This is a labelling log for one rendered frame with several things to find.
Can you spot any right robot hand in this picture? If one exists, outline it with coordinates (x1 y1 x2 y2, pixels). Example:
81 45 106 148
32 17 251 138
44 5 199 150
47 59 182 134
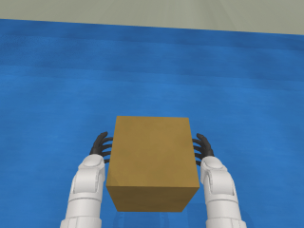
192 133 215 166

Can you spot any right robot forearm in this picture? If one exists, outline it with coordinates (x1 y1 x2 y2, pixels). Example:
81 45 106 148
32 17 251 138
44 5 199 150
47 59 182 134
200 156 247 228

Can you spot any left robot hand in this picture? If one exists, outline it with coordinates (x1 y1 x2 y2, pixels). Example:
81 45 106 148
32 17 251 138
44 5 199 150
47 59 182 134
89 131 113 163

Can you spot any left robot forearm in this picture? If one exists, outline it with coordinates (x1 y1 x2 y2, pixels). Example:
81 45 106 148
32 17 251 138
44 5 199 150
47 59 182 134
60 154 105 228

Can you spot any carton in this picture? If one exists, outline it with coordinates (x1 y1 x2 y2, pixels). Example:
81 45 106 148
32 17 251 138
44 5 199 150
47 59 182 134
105 116 200 213

